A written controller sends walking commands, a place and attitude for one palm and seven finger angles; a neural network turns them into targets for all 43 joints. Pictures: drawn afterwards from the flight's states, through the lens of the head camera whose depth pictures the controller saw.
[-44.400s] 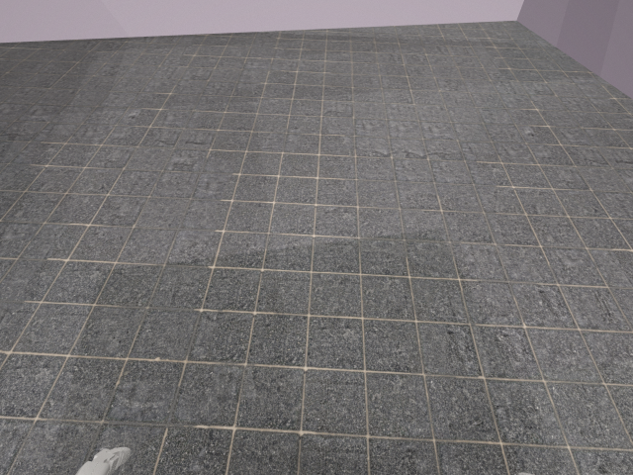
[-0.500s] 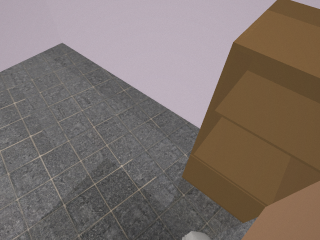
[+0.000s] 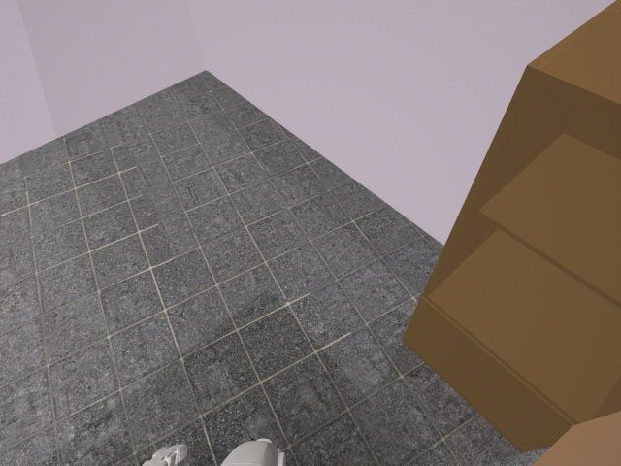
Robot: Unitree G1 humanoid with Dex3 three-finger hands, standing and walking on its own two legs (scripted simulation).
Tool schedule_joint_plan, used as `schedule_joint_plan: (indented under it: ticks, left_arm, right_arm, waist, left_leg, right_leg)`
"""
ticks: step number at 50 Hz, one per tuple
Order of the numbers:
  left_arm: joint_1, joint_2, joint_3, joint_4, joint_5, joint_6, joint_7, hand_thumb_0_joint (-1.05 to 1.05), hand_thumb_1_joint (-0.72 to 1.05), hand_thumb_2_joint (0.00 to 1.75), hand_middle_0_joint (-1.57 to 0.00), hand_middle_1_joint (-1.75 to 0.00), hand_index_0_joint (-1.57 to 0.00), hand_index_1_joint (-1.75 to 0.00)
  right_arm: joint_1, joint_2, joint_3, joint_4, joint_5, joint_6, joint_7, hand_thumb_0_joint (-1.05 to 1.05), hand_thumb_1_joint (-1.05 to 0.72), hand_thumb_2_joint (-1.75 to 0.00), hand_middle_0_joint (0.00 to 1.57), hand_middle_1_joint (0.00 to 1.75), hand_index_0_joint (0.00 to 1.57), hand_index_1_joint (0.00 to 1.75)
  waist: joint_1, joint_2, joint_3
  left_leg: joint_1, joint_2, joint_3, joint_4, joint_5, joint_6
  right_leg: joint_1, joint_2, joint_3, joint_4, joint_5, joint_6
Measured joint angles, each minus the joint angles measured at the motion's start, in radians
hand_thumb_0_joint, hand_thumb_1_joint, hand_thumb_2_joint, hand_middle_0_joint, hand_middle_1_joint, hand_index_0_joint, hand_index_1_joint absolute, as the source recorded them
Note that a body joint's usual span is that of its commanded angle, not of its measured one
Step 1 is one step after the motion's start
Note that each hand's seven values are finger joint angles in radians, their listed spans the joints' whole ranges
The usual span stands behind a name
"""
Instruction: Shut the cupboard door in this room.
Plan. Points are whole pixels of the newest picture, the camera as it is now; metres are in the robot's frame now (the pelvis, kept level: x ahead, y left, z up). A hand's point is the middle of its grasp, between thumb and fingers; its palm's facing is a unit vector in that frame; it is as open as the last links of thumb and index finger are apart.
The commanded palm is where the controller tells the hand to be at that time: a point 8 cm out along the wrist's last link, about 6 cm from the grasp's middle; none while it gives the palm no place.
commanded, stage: turn or walk to find it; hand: left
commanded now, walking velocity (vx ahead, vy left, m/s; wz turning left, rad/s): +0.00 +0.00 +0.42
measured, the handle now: out of the picture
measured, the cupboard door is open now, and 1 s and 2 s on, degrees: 81 57 44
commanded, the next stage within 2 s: none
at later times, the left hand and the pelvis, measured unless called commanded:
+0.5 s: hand out of the picture +0.06 +0.25 -0.16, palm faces +0.21 -0.95 -0.24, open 7.4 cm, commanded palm none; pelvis +0.00 +0.03 +0.00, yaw +12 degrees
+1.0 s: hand out of the picture -0.05 +0.27 -0.19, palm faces +0.47 -0.85 -0.23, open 7.4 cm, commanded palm none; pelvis -0.02 +0.06 -0.01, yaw +25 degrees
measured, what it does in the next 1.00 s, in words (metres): steps on the spot, turning left: left foot, then right foot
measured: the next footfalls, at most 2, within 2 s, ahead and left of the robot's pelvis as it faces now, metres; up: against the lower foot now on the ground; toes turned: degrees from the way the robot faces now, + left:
left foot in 0.12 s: +0.04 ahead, +0.15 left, +0.00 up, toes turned +6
right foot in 0.58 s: +0.06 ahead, -0.07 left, +0.00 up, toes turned +11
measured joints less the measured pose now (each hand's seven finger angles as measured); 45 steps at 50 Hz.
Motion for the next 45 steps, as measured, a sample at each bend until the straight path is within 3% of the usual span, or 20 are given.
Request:
schedule_joint_plan:
  ticks: [3, 5, 7, 10, 14, 21, 25, 28, 30, 32, 35, 37, 40, 45]
  left_arm:
    - [0.002, 0.018, 0.008, -0.005, 0.005, -0.004, -0.004, 0.0, 0.9, 0.89, -0.2, -0.3, -0.2, -0.3]
    - [0.01, 0.034, 0.014, -0.004, 0.004, -0.001, -0.005, 0.0, 0.9, 0.89, -0.2, -0.3, -0.2, -0.3]
    - [0.019, 0.059, 0.023, 0.001, -0.004, 0.01, -0.007, 0.0, 0.9, 0.89, -0.2, -0.3, -0.2, -0.3]
    - [0.024, 0.091, 0.035, 0.029, -0.008, 0.042, 0.001, 0.0, 0.91, 0.89, -0.2, -0.3, -0.2, -0.29]
    - [0.019, 0.104, 0.036, 0.053, -0.01, 0.05, -0.006, 0.01, 0.91, 0.9, -0.2, -0.3, -0.19, -0.29]
    - [-0.004, 0.095, 0.022, 0.033, -0.013, 0.04, -0.01, 0.01, 0.91, 0.9, -0.19, -0.3, -0.19, -0.29]
    - [-0.021, 0.074, 0.011, 0.02, -0.017, 0.033, -0.011, 0.0, 0.91, 0.9, -0.19, -0.3, -0.19, -0.29]
    - [-0.021, 0.053, 0.0, 0.007, -0.02, 0.016, -0.013, 0.0, 0.91, 0.9, -0.2, -0.3, -0.19, -0.29]
    - [-0.016, 0.03, -0.004, 0.002, -0.014, 0.0, -0.01, 0.0, 0.91, 0.9, -0.2, -0.3, -0.19, -0.29]
    - [-0.003, 0.013, -0.009, -0.004, -0.009, -0.004, -0.009, 0.0, 0.91, 0.89, -0.2, -0.3, -0.2, -0.29]
    - [0.015, -0.013, -0.009, -0.001, -0.007, -0.002, -0.006, 0.0, 0.91, 0.89, -0.2, -0.3, -0.2, -0.29]
    - [0.019, -0.016, 0.002, 0.002, -0.008, -0.004, 0.001, 0.0, 0.92, 0.89, -0.2, -0.3, -0.2, -0.3]
    - [0.022, -0.005, 0.008, 0.005, -0.001, -0.007, 0.0, 0.0, 0.92, 0.89, -0.2, -0.3, -0.2, -0.3]
    - [0.03, 0.028, 0.02, 0.003, 0.006, -0.012, -0.005, 0.0, 0.92, 0.89, -0.2, -0.3, -0.2, -0.3]
  right_arm:
    - [-0.01, 0.002, 0.002, 0.013, 0.005, 0.001, -0.001, 0.0, -0.91, -0.9, 0.2, 0.3, 0.18, 0.3]
    - [-0.015, -0.001, 0.007, 0.011, 0.0, -0.001, 0.0, 0.0, -0.91, -0.9, 0.2, 0.3, 0.19, 0.3]
    - [-0.018, 0.0, 0.009, 0.009, -0.007, -0.011, -0.001, 0.0, -0.91, -0.9, 0.2, 0.3, 0.19, 0.3]
    - [-0.033, 0.009, 0.015, 0.002, -0.011, -0.024, -0.011, 0.0, -0.91, -0.9, 0.2, 0.3, 0.18, 0.3]
    - [-0.036, 0.009, 0.026, -0.007, -0.013, -0.038, -0.03, 0.0, -0.91, -0.9, 0.2, 0.3, 0.18, 0.29]
    - [-0.036, 0.018, 0.035, -0.014, -0.014, -0.04, -0.047, 0.0, -0.91, -0.9, 0.2, 0.3, 0.16, 0.28]
    - [-0.026, 0.041, 0.038, -0.019, -0.015, -0.036, -0.04, 0.0, -0.91, -0.9, 0.2, 0.3, 0.16, 0.28]
    - [-0.011, 0.061, 0.04, -0.017, -0.014, -0.033, -0.039, 0.0, -0.91, -0.9, 0.2, 0.3, 0.16, 0.29]
    - [0.003, 0.065, 0.036, -0.008, -0.013, -0.03, -0.045, 0.01, -0.94, -0.9, 0.2, 0.3, 0.17, 0.29]
    - [0.008, 0.075, 0.031, -0.004, -0.01, -0.023, -0.037, 0.02, -0.95, -0.9, 0.2, 0.3, 0.18, 0.29]
    - [0.006, 0.074, 0.02, 0.003, -0.008, -0.011, -0.017, 0.02, -0.95, -0.9, 0.2, 0.3, 0.19, 0.29]
    - [0.005, 0.069, 0.013, 0.005, -0.004, -0.009, -0.007, 0.02, -0.95, -0.9, 0.2, 0.3, 0.19, 0.3]
    - [-0.004, 0.06, 0.01, 0.01, -0.002, -0.004, 0.0, 0.01, -0.94, -0.9, 0.2, 0.3, 0.19, 0.3]
    - [-0.048, 0.034, 0.013, 0.019, 0.001, 0.006, 0.001, 0.01, -0.93, -0.9, 0.2, 0.3, 0.2, 0.3]
  waist:
    - [0.016, -0.028, 0.011]
    - [0.023, -0.046, 0.013]
    - [0.026, -0.073, 0.009]
    - [0.034, -0.092, 0.007]
    - [0.034, -0.074, -0.005]
    - [0.031, -0.056, -0.015]
    - [0.018, -0.044, -0.019]
    - [0.014, -0.032, -0.029]
    - [0.017, -0.009, -0.029]
    - [0.016, -0.01, -0.026]
    - [0.014, -0.002, -0.019]
    - [0.01, 0.005, -0.016]
    - [0.013, 0.002, -0.011]
    - [0.04, -0.031, 0.003]
  left_leg:
    - [0.067, 0.022, 0.018, -0.145, -0.005, -0.002]
    - [0.128, 0.024, 0.034, -0.284, 0.068, 0.001]
    - [0.144, 0.005, 0.041, -0.341, 0.101, 0.046]
    - [0.134, -0.008, 0.039, -0.336, 0.094, 0.09]
    - [0.165, -0.018, 0.012, -0.442, 0.159, 0.099]
    - [0.189, -0.043, -0.042, -0.534, 0.221, 0.099]
    - [0.174, -0.051, -0.078, -0.518, 0.219, 0.085]
    - [0.148, -0.062, -0.104, -0.474, 0.203, 0.069]
    - [0.116, -0.059, -0.118, -0.394, 0.135, 0.054]
    - [0.057, -0.067, -0.089, -0.211, -0.003, 0.04]
    - [-0.014, -0.049, -0.046, 0.04, -0.017, 0.022]
    - [-0.027, -0.023, -0.029, 0.104, 0.004, 0.01]
    - [0.004, 0.012, -0.003, 0.05, -0.006, -0.005]
    - [0.105, 0.03, 0.032, -0.198, -0.014, -0.005]
  right_leg:
    - [-0.012, -0.035, -0.021, 0.049, -0.028, 0.02]
    - [-0.03, -0.06, -0.034, 0.103, -0.058, 0.04]
    - [-0.078, -0.084, -0.022, 0.211, -0.121, 0.055]
    - [-0.184, -0.036, 0.05, 0.455, -0.234, 0.042]
    - [-0.265, 0.006, 0.066, 0.591, -0.157, 0.038]
    - [-0.247, 0.032, 0.082, 0.432, -0.133, 0.048]
    - [-0.185, 0.051, 0.081, 0.269, -0.123, 0.041]
    - [-0.099, 0.062, 0.071, 0.077, -0.019, 0.035]
    - [-0.073, 0.072, 0.051, 0.033, 0.016, -0.01]
    - [-0.066, 0.058, 0.036, 0.042, 0.003, -0.042]
    - [-0.041, 0.039, 0.016, 0.018, 0.008, -0.045]
    - [-0.029, 0.028, -0.003, 0.006, 0.012, -0.039]
    - [-0.024, 0.008, -0.026, 0.009, 0.007, -0.027]
    - [-0.039, -0.036, -0.063, 0.061, -0.023, 0.002]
